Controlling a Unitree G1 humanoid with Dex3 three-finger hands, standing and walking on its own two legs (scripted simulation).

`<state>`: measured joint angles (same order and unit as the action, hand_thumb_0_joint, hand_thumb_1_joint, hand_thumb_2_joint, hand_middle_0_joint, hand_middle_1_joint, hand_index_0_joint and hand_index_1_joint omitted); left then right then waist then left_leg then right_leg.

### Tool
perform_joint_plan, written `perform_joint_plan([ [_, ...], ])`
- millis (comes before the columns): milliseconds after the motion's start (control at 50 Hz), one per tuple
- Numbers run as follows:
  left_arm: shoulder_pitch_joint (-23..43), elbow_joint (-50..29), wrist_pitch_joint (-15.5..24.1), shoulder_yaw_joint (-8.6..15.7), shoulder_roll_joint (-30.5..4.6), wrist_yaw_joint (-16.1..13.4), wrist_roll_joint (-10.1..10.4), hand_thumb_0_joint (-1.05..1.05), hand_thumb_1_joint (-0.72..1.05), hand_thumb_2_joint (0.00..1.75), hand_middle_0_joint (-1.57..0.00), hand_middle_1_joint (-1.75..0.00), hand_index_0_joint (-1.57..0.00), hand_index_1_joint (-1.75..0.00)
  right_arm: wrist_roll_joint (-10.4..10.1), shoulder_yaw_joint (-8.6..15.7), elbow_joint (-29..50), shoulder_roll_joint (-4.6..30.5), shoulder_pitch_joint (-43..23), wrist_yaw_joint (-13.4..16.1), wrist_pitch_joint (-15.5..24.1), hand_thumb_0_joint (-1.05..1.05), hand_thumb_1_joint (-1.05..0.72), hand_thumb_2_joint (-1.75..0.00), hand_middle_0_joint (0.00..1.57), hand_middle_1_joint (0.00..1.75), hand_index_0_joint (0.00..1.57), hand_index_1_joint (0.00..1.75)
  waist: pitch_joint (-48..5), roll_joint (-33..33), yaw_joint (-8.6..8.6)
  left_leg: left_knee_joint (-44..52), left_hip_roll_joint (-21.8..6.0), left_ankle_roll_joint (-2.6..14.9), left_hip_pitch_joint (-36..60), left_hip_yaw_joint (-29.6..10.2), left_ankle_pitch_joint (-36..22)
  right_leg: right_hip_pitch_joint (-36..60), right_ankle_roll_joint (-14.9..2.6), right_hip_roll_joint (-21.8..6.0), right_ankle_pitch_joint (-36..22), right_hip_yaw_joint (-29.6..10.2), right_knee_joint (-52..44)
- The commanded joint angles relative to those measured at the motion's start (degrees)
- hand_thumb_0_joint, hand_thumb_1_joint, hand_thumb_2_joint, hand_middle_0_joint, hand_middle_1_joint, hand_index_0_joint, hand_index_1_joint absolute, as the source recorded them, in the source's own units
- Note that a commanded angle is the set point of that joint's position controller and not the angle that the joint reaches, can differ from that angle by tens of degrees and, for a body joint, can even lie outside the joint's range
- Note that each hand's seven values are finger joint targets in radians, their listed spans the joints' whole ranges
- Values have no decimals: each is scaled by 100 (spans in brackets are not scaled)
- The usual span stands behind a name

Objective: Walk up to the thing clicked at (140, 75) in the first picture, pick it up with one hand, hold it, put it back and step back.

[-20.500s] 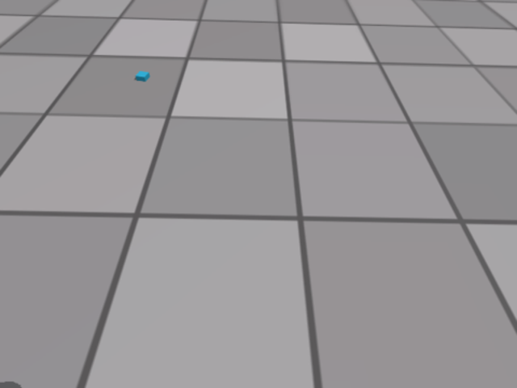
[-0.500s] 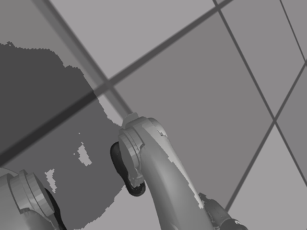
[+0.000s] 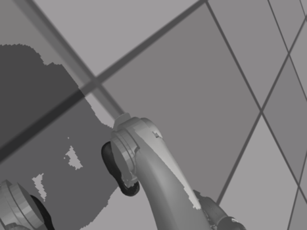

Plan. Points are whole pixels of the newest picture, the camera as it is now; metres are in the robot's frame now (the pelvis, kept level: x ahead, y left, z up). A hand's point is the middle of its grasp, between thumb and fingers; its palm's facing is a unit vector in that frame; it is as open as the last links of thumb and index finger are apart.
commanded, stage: rest palm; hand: left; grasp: from above
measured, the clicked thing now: out of the picture +0.55 +0.33 -0.30
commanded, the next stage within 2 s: none
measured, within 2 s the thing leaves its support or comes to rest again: neither
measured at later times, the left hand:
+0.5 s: hand out of the picture +0.53 +0.32 -0.24, palm faces -0.43 -0.16 -0.89, open 11.7 cm
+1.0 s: hand out of the picture +0.53 +0.31 -0.25, palm faces -0.42 -0.16 -0.89, open 11.9 cm
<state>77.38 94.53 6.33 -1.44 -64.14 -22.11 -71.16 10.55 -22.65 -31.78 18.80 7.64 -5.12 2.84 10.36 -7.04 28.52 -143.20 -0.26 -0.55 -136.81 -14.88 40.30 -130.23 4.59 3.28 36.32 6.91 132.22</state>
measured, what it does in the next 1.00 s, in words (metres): stands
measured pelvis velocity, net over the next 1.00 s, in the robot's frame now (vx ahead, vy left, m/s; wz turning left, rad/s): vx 0.00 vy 0.01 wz -0.04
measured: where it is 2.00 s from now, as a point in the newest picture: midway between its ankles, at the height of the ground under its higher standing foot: (89, 205)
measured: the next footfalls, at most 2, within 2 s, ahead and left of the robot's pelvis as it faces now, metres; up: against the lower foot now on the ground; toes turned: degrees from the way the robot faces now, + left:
none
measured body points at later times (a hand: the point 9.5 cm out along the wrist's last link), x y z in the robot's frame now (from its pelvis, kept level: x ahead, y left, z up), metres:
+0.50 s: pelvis +0.00 +0.00 +0.00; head +0.31 +0.13 +0.30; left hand +0.55 +0.32 -0.19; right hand +0.02 -0.25 -0.04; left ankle +0.06 +0.13 -0.28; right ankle +0.12 -0.13 -0.28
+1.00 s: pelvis +0.00 +0.01 +0.00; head +0.31 +0.13 +0.29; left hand +0.55 +0.32 -0.20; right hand +0.01 -0.23 -0.05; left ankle +0.06 +0.13 -0.28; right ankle +0.12 -0.13 -0.28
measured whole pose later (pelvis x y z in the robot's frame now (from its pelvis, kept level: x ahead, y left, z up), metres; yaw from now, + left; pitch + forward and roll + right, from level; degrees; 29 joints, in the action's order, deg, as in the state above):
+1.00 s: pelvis +0.00 +0.01 +0.00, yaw -2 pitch +31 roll -17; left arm 75.4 95.4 6.6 -0.1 -67.5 -25.0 -69.7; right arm 12.1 -26.3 -32.2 19.3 6.8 -6.2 5.2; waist 13.3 -8.8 29.3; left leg -144.2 -1.0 0.5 -136.9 -15.9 40.8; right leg -129.4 4.6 3.4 35.9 8.1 131.5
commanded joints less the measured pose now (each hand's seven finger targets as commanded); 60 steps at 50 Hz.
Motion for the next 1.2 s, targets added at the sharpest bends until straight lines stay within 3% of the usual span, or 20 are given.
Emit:
perform_joint_plan([
  [0,1580,-939,-46,152,-1151,-153,11,0,-12,61,-35,-77,-40,-72,35,585,-121,2022,1247,70,-33,0,-90,-90,20,30,20,30,-3893,3641,305,1345,-286,84,3255,562,-1962,2363,-586,86,-1867,753,-955],
  [20,1462,-708,-53,89,-1071,-145,48,0,-11,61,-35,-76,-41,-71,46,531,-144,1957,1266,64,-42,0,-90,-90,20,30,20,30,-3789,3496,368,1390,-302,98,3115,548,-1841,2499,-572,123,-1783,778,-971],
  [120,1492,-950,12,212,-1273,-139,52,0,-13,62,-37,-74,-41,-70,58,524,-108,2027,1233,61,-32,0,-90,-90,20,30,20,30,-3814,3583,323,1356,-301,69,3108,544,-1770,2481,-602,120,-1701,812,-989],
  [140,1391,-826,20,123,-1154,-130,77,0,-12,61,-37,-75,-41,-71,69,497,-74,1986,1192,56,-41,0,-90,-90,20,30,20,30,-3713,3467,363,1382,-302,94,3061,548,-1652,2521,-585,142,-1616,808,-1019],
  [160,1572,-1170,60,137,-1230,-117,72,0,-11,61,-37,-74,-41,-70,69,498,-16,2026,1157,51,-29,0,-90,-90,20,30,20,30,-3816,3654,347,1351,-301,94,3147,560,-1727,2545,-574,135,-1699,788,-1011],
  [200,1343,-867,51,159,-1182,-100,54,0,-12,61,-38,-73,-41,-70,88,469,-138,2038,1277,49,-36,0,-90,-90,20,30,20,30,-3604,3508,371,1292,-291,81,3026,538,-1711,2413,-603,106,-1639,817,-1019],
  [320,1438,-1117,185,179,-1285,-129,138,0,-13,63,-39,-71,-41,-69,113,438,-160,2061,1247,47,-41,0,-90,-90,20,30,20,30,-3665,3547,412,1330,-334,73,3114,478,-1700,2523,-567,108,-1681,843,-1028],
  [340,1322,-995,190,118,-1177,-115,123,0,-14,63,-38,-72,-40,-69,108,436,-164,2043,1232,40,-37,0,-90,-90,20,30,20,30,-3610,3512,405,1314,-338,63,3216,448,-1773,2393,-577,103,-1681,850,-1011],
  [500,1302,-869,246,123,-1223,-256,76,0,-13,63,-39,-70,-41,-68,147,380,-200,2088,1187,16,-28,0,-90,-90,20,30,20,30,-3524,3651,437,1377,-394,12,3408,314,-1916,2228,-583,81,-1745,898,-973],
  [540,1364,-1012,254,143,-1346,-291,55,0,-12,62,-39,-71,-41,-68,150,383,-88,2086,1113,5,8,0,-90,-90,20,30,20,30,-3571,3595,432,1363,-370,75,3241,407,-1807,2473,-548,112,-1781,843,-987],
  [660,1163,-600,203,75,-1201,-404,129,0,-13,64,-41,-69,-42,-68,164,281,-206,2043,1089,-2,77,0,-90,-90,20,30,20,30,-3240,3466,520,1369,-393,72,3118,348,-1520,2232,-543,108,-1535,871,-1051],
  [720,1492,-1058,212,238,-1575,-508,77,0,-13,64,-40,-70,-42,-68,163,333,-177,2114,1060,10,111,0,-90,-90,20,30,20,30,-3618,3720,418,1432,-408,51,3242,351,-1596,2461,-538,96,-1678,855,-982],
  [760,1337,-785,141,213,-1374,-523,56,0,-14,64,-38,-71,-40,-69,178,270,-276,2029,1146,-20,138,0,-90,-90,20,30,20,30,-3615,3761,462,1346,-424,34,3374,319,-1820,2311,-548,80,-1783,885,-946],
  [800,1137,-598,112,103,-1190,-506,137,0,-14,64,-39,-70,-40,-69,182,237,-260,2018,1128,-44,157,0,-90,-90,20,30,20,30,-3370,3483,600,1334,-399,88,3102,375,-1661,2434,-508,116,-1741,859,-1014],
  [880,1382,-838,46,225,-1468,-526,146,0,-15,65,-39,-70,-40,-69,172,248,-298,2085,1181,-19,173,0,-90,-90,20,30,20,30,-3416,3650,502,1395,-414,55,3144,350,-1592,2360,-529,73,-1675,846,-1006],
  [940,1176,-618,18,127,-1278,-463,209,0,-15,66,-40,-70,-40,-70,164,213,-233,2083,1082,-27,180,0,-90,-90,20,30,20,30,-3280,3555,555,1354,-423,49,3140,315,-1588,2251,-552,98,-1606,877,-1012],
  [1040,1273,-853,40,187,-1481,-387,209,0,-15,67,-40,-69,-40,-69,167,215,-268,2052,1126,-30,162,0,-90,-90,20,30,20,30,-3487,3623,484,1386,-420,54,3084,367,-1582,2550,-532,112,-1660,859,-1015],
  [1160,1291,-902,60,178,-1446,-308,217,0,-14,69,-42,-69,-41,-70,160,249,-256,2085,1138,-18,107,0,-90,-90,20,30,20,30,-3512,3660,502,1359,-428,35,3214,341,-1713,2480,-554,107,-1706,885,-1041],
  [1180,1351,-1092,64,210,-1414,-291,204,0,-13,68,-42,-69,-42,-70,169,211,-289,2080,1206,-29,104,0,-90,-90,20,30,20,30,-3540,3799,503,1336,-448,-3,3376,298,-1946,2377,-558,71,-1838,893,-1001],
])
